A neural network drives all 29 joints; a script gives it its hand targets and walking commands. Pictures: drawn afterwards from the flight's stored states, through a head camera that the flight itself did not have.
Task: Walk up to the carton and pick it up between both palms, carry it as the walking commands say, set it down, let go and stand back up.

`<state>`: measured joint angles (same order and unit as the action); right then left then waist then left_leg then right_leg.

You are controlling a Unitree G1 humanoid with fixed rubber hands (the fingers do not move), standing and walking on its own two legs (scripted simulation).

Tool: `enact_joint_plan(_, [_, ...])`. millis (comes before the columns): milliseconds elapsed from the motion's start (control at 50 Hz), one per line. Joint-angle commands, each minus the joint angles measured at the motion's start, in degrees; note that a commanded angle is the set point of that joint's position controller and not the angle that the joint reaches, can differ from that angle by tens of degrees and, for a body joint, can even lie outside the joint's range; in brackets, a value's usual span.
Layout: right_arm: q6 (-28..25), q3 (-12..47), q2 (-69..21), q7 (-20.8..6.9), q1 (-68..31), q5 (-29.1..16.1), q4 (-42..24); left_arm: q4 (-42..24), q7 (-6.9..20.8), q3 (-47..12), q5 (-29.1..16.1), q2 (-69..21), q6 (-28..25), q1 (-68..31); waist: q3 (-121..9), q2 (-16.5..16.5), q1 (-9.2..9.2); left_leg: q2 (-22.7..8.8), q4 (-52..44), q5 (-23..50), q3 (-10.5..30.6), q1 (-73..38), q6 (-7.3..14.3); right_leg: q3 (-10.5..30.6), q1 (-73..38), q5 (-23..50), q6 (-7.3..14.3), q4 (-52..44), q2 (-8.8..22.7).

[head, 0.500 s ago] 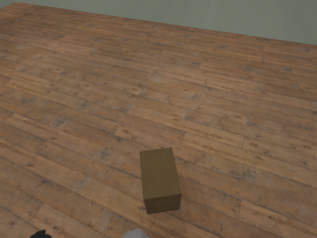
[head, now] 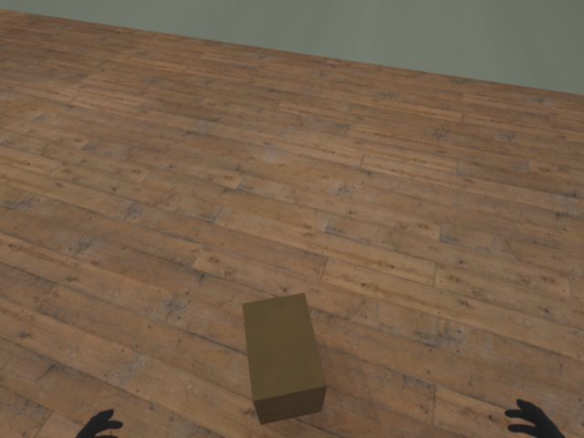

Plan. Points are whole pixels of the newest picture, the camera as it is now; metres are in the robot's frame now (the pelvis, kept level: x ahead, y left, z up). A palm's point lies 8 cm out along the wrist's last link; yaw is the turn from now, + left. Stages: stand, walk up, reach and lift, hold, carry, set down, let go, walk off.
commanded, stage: walk up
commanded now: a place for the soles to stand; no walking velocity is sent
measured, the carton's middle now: (282, 358) +0.46 +0.08 -0.63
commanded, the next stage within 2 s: reach and lift in 1.98 s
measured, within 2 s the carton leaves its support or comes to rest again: neither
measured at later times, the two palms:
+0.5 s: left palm out of the picture +0.10 +0.33 -0.08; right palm out of the picture +0.10 -0.33 -0.09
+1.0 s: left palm out of the picture +0.03 +0.34 -0.09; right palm (543, 435) +0.17 -0.31 -0.09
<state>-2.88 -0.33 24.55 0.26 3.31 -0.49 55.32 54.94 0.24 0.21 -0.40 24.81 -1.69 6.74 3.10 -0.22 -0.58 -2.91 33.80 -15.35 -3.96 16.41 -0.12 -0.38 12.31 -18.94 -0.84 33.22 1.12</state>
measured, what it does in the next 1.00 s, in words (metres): stands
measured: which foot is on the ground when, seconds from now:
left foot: down 0.00-1.00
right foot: down 0.00-1.00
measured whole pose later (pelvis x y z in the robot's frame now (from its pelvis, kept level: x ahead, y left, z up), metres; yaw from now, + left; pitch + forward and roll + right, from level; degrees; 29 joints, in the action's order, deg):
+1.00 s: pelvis -0.01 -0.01 +0.00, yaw +11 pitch -2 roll -1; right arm 0.2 -2.9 25.9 -0.9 6.4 1.2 52.7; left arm 52.1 0.3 3.6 1.0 26.1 0.4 6.7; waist 5.2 0.3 -1.1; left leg 1.8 35.6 -13.3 5.6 20.6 -0.1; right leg -10.4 11.6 -21.0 -0.4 34.9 4.7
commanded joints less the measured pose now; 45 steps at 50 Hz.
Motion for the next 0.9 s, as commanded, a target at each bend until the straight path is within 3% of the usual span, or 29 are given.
enact_joint_plan(0, [-0.17, -2.13, 10.54, 0.24, -1.93, -0.05, 0.02, -0.14, -0.27, 1.7, -0.03, 9.85, -0.13, -1.85, -5.82, -0.18, 0.52, -5.67, -6.84, 15.02, 6.41, -7.79, 3.1, 5.44, 0.4, 17.71, 3.49, -7.61, 5.84])
enact_joint_plan(240, [0.19, -1.47, 9.47, -0.08, -4.23, 0.45, 5.5, 4.48, 0.07, 1.33, 0.3, 9.26, 0.35, -6.61, -5.08, -0.31, 0.83, -5.79, -15.51, 12.08, 5.72, -11.05, 1.71, 5.12, -3.45, 14.68, 2.4, -15.84, 6.14])
enact_joint_plan(260, [0.97, -2.32, 11.32, -0.38, -2.9, 0.51, 4.97, 3.69, 0.04, 2.62, 0.26, 11.14, 0.28, -7.63, -3.29, 0.51, 0.78, -4.7, -14.03, 18.0, 6.95, -7.24, 1.94, 1.62, -4.83, 15.77, 2.34, -12.29, 6.24])
enact_joint_plan(300, [1.31, -2.84, 10.65, -0.5, -3.16, 0.51, 3.52, 3.05, -0.1, 2.75, 0.2, 10.9, 0.64, -5.6, -5.22, 1.24, 0.29, -4.66, -12.12, 19.94, 6.66, -8.49, 2.38, 0.93, -3.92, 15.55, 2.6, -11.31, 6.16])
enact_joint_plan(500, [2.17, -4.11, 10.76, -0.8, 0.26, 1.41, 0.22, -1.75, 0.07, 4.2, 1.3, 11.66, 1.44, -6.4, -3.97, -1.09, 0.9, -2.05, -8.2, 9.49, 9.2, -1.98, 2.23, 1.95, -0.93, 0.4, 4.88, -11.67, 8.51])
enact_joint_plan(640, [2.28, -4.6, 11.79, -1.02, 1.31, 1.76, -1.5, -3.3, 0.23, 4.77, 1.35, 11.41, 1.52, -4.87, -3.02, 1.08, 0.72, -2.16, -8.41, 6.28, 13.48, 0.6, 3.55, -0.01, 0.14, -5.81, 4.56, -9.45, 7.04])
enact_joint_plan(740, [2.3, -4.53, 11.97, -1.0, 1.58, 1.84, -2.86, -3.82, 0.19, 5.1, 1.37, 11.3, 1.24, -3.13, -3.44, 2.52, 0.42, -2.06, -8.13, 6.21, 15.83, 2.37, 4.16, -0.4, -1.08, -6.08, 4.58, -8.58, 6.44])
enact_joint_plan(880, [2.53, -4.64, 11.7, -0.94, 2.72, 1.72, -4.33, -5.22, -0.12, 5.68, 1.5, 12.69, 1.14, -2.25, -3.64, 0.38, 0.47, 0.55, -2.27, 11.82, 12.89, 2.59, 3.47, -0.32, -1.62, -1.99, 6.1, -8.49, 9.64])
